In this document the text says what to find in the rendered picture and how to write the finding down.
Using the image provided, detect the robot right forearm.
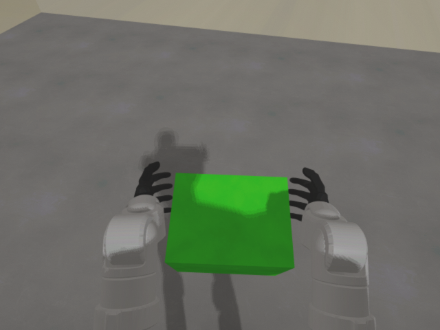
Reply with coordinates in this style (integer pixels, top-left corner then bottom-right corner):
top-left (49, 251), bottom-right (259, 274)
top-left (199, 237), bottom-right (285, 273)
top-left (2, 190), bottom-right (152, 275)
top-left (299, 201), bottom-right (376, 330)

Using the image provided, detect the right robot hand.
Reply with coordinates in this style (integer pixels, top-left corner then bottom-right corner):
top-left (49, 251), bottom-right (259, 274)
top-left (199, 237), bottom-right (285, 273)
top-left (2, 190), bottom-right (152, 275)
top-left (288, 168), bottom-right (329, 221)

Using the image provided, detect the carton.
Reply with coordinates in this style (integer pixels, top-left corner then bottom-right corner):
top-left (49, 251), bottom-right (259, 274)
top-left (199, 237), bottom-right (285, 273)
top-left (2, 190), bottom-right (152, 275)
top-left (165, 173), bottom-right (295, 276)

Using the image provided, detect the robot left forearm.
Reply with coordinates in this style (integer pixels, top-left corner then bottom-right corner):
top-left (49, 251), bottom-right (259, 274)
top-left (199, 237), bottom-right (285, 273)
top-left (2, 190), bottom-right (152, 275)
top-left (93, 195), bottom-right (166, 330)

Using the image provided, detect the left robot hand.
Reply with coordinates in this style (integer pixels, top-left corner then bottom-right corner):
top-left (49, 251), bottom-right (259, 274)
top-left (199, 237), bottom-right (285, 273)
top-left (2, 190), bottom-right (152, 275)
top-left (134, 162), bottom-right (173, 213)

